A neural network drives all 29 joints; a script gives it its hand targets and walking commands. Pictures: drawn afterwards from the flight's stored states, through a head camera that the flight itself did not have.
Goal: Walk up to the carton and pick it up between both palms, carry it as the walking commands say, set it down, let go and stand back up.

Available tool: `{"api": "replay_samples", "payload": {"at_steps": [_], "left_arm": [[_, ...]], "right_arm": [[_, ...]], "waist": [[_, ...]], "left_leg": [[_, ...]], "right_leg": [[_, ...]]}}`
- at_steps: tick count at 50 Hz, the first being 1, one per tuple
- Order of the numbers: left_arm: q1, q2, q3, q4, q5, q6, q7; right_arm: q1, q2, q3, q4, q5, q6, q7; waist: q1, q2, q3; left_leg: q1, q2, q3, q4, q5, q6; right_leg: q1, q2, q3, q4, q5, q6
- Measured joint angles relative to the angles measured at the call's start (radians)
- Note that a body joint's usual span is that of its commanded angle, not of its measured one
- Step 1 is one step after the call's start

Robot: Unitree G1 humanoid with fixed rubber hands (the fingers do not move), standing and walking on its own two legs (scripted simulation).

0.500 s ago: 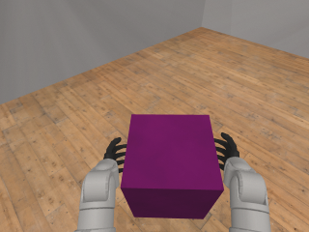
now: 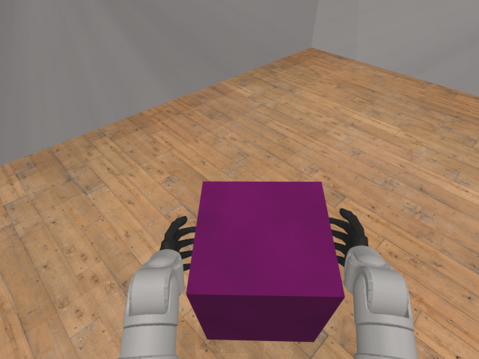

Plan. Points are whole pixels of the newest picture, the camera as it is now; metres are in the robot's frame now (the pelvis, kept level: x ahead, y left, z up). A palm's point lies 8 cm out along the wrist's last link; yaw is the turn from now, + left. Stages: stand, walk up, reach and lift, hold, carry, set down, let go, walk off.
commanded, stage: carry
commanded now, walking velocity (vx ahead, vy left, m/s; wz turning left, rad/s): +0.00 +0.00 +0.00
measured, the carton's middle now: (260, 265) +0.32 +0.00 +0.00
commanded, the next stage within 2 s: none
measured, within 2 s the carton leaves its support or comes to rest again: neither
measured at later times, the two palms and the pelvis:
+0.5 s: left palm (171, 261) +0.28 +0.15 +0.06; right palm (355, 256) +0.29 -0.15 +0.08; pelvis +0.00 +0.00 +0.00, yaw +0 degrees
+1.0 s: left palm (159, 284) +0.23 +0.15 +0.08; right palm (364, 279) +0.24 -0.15 +0.10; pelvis -0.04 +0.01 +0.00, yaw +0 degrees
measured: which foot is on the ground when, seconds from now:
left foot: down 0.00-1.00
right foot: down 0.00-1.00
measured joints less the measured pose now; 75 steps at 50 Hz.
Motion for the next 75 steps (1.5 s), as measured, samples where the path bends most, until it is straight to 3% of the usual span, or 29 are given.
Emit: {"api": "replay_samples", "payload": {"at_steps": [31, 38, 44, 54, 60, 64, 68, 70, 75], "left_arm": [[0.002, 0.001, 0.002, -0.013, -0.001, 0.031, -0.005], [0.005, 0.001, -0.035, -0.231, -0.028, 0.159, 0.002], [0.005, 0.003, -0.035, -0.24, -0.028, 0.259, 0.008], [0.005, 0.005, -0.035, -0.262, -0.028, 0.3, 0.012], [0.005, 0.012, -0.035, -0.277, -0.028, 0.305, 0.012], [-0.005, 0.013, -0.033, -0.292, -0.029, 0.301, 0.011], [-0.007, 0.007, -0.033, -0.292, -0.029, 0.293, 0.011], [-0.007, 0.004, -0.033, -0.3, -0.029, 0.289, 0.011], [-0.011, -0.003, -0.033, -0.358, -0.029, 0.274, 0.01]], "right_arm": [[0.006, -0.001, 0.014, -0.025, -0.007, 0.045, -0.004], [0.014, -0.003, 0.032, -0.269, 0.034, 0.193, -0.023], [0.014, -0.003, 0.032, -0.272, 0.034, 0.286, -0.031], [0.005, -0.002, 0.032, -0.28, 0.034, 0.321, -0.032], [-0.011, 0.002, 0.032, -0.28, 0.034, 0.326, -0.033], [-0.027, 0.002, 0.032, -0.294, 0.034, 0.326, -0.034], [-0.022, -0.002, 0.032, -0.304, 0.034, 0.323, -0.033], [-0.021, -0.002, 0.032, -0.318, 0.034, 0.323, -0.033], [-0.025, 0.006, 0.032, -0.38, 0.035, 0.312, -0.03]], "waist": [[0.0, 0.0, 0.004], [0.0, 0.0, 0.045], [0.0, 0.0, 0.047], [0.0, 0.0, 0.106], [0.004, 0.011, 0.112], [0.011, 0.009, 0.064], [-0.001, 0.009, 0.123], [-0.009, 0.01, 0.136], [-0.015, 0.012, 0.102]], "left_leg": [[0.0, 0.0, 0.0, 0.0, 0.001, 0.0], [0.0, 0.0, 0.0, 0.0, 0.013, 0.0], [-0.001, 0.0, 0.0, 0.0, 0.025, 0.001], [-0.012, 0.0, 0.001, 0.015, 0.055, 0.011], [-0.039, 0.01, 0.004, 0.015, 0.076, 0.021], [-0.143, 0.02, 0.016, 0.045, 0.089, -0.002], [-0.192, 0.019, 0.017, 0.259, -0.102, -0.016], [-0.197, 0.012, 0.016, 0.355, -0.138, -0.017], [-0.181, 0.011, 0.014, 0.331, -0.146, -0.019]], "right_leg": [[0.0, 0.0, 0.0, -0.002, 0.002, 0.0], [0.0, 0.0, 0.0, -0.002, 0.014, 0.005], [0.0, 0.0, 0.0, -0.002, 0.027, 0.006], [-0.004, -0.001, 0.0, -0.001, 0.06, 0.013], [-0.054, -0.002, -0.002, 0.227, -0.105, 0.013], [-0.041, -0.031, 0.0, 0.074, -0.022, 0.015], [-0.043, -0.033, 0.0, 0.048, -0.007, 0.02], [-0.046, -0.045, 0.0, 0.024, 0.021, 0.021], [-0.129, -0.062, -0.002, -0.012, 0.079, 0.044]]}}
